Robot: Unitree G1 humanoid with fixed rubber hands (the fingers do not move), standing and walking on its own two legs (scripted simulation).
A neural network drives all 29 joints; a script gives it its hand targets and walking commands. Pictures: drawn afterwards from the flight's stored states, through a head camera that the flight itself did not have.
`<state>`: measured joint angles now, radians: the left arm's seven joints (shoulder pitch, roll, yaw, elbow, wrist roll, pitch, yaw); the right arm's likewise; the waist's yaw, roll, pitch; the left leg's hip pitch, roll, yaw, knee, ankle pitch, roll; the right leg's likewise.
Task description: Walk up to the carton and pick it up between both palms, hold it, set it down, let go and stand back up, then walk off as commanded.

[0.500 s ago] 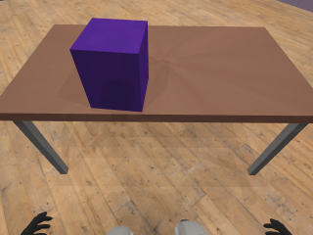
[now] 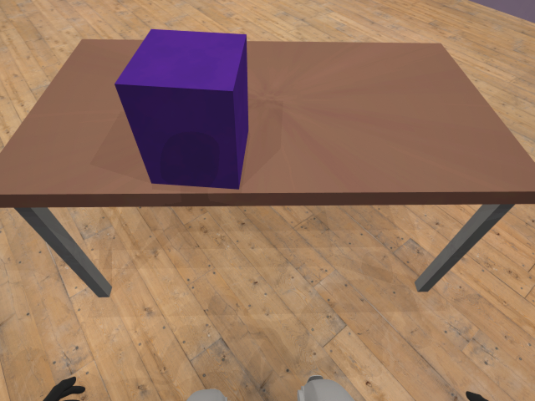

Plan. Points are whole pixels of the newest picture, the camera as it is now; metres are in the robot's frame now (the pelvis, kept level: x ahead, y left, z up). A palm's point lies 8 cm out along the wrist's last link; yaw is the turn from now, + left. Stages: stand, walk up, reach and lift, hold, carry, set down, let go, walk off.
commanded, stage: walk up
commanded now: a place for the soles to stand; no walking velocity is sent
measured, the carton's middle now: (196, 112) +0.66 +0.18 +0.04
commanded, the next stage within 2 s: none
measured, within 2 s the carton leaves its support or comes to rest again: neither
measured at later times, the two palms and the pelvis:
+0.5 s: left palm out of the picture +0.10 +0.32 -0.09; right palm out of the picture +0.10 -0.32 -0.08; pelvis +0.00 +0.00 +0.00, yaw +0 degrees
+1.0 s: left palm out of the picture +0.12 +0.47 -0.08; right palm out of the picture +0.11 -0.19 -0.08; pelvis +0.05 +0.14 +0.01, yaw +1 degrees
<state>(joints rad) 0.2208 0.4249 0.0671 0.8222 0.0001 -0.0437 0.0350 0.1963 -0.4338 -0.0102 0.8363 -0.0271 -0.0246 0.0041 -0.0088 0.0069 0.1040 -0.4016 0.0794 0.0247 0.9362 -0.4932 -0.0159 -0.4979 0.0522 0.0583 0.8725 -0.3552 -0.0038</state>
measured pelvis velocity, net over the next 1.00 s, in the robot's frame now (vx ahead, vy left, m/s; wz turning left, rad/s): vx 0.05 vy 0.14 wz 0.02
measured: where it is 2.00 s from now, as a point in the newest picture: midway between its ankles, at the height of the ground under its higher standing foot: outside the picture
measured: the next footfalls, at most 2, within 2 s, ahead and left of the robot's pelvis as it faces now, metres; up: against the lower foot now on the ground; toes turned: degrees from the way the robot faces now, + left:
left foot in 0.84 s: +0.09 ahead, +0.21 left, +0.00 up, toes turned +4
right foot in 1.20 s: +0.24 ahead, +0.02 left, +0.00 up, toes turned -2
